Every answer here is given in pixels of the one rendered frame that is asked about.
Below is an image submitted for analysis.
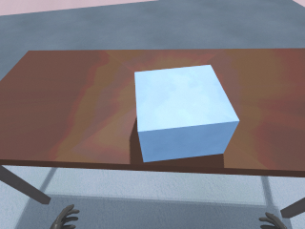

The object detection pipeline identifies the left robot hand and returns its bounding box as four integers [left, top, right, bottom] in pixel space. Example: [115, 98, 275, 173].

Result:
[50, 204, 80, 229]

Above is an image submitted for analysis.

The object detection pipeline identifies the table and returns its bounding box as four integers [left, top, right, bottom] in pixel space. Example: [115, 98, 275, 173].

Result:
[0, 48, 305, 219]

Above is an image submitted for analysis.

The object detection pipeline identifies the right robot hand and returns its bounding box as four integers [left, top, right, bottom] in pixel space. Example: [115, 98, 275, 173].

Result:
[259, 212, 287, 229]

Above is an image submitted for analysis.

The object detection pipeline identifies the carton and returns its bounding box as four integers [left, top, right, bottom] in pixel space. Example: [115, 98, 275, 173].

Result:
[134, 65, 239, 162]

